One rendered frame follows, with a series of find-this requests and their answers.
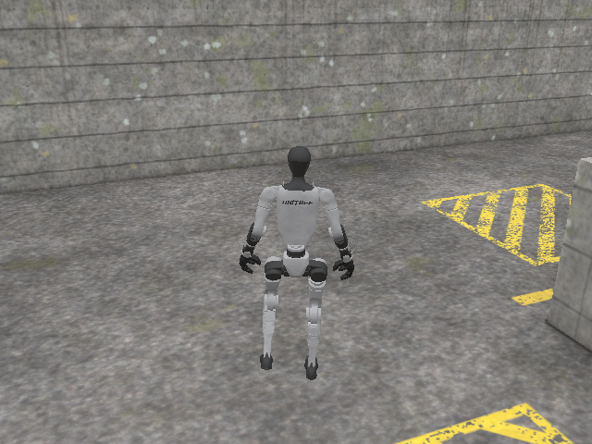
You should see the left robot upper arm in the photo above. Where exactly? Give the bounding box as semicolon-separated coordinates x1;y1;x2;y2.
252;186;279;237

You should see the robot right forearm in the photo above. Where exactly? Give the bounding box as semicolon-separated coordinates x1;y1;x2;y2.
334;224;352;263

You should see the right robot hand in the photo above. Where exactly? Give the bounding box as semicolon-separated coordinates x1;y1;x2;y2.
333;259;354;280

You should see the robot left forearm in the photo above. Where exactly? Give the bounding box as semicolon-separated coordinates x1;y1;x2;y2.
241;222;261;258

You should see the humanoid robot torso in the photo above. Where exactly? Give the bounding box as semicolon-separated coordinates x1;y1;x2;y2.
276;181;319;278

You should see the right robot upper arm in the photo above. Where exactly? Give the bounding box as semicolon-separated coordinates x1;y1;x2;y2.
317;187;343;239

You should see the left robot hand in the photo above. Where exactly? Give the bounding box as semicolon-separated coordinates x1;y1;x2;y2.
239;254;261;274

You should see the robot head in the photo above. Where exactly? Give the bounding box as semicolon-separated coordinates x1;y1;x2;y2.
282;146;314;191

